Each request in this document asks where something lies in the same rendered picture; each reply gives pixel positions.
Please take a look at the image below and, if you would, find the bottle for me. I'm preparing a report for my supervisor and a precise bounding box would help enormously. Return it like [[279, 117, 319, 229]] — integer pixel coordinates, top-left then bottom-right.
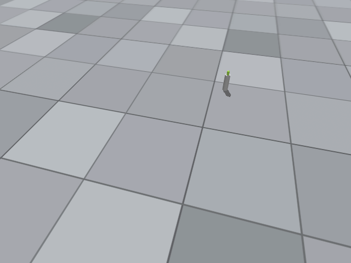
[[222, 71, 230, 91]]

